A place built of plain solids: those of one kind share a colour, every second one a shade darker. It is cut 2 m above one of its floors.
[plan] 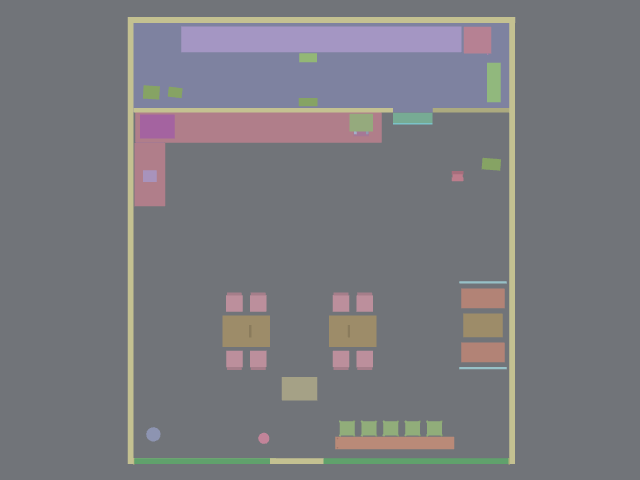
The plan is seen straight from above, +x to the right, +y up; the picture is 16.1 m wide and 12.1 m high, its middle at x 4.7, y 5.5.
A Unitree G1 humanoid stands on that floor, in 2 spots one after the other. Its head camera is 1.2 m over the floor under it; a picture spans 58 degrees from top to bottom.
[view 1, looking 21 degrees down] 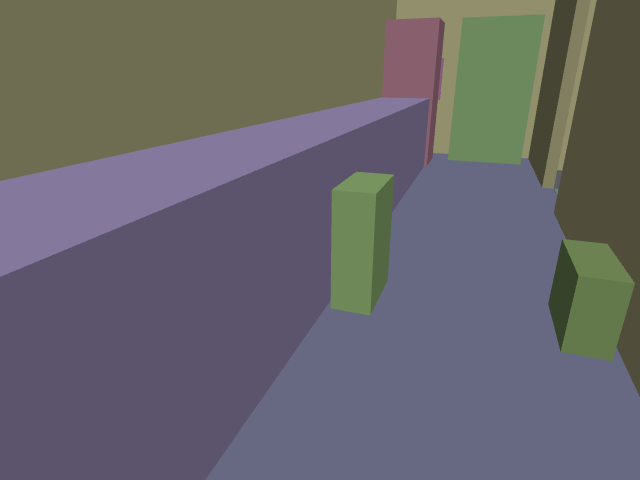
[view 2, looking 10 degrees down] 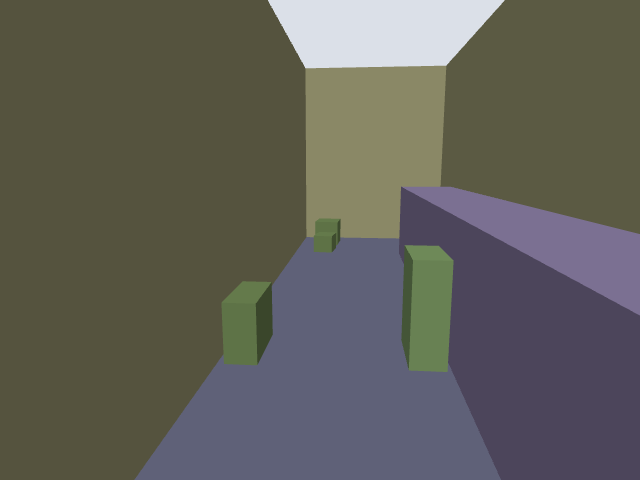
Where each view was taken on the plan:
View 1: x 2.20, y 9.55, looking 20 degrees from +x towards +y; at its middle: back_worktop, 2.15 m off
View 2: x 7.04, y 9.67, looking -175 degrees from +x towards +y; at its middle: box_cardboard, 5.93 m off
